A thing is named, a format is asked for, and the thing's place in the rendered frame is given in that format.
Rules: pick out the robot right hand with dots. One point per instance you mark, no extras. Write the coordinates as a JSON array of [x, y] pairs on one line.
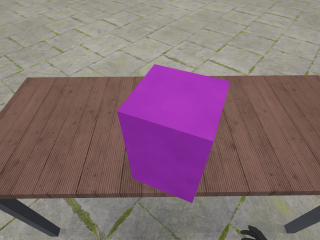
[[253, 232]]

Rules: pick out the table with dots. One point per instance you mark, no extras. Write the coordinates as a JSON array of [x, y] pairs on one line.
[[60, 137]]

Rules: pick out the carton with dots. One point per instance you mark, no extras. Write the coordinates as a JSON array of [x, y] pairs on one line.
[[169, 123]]

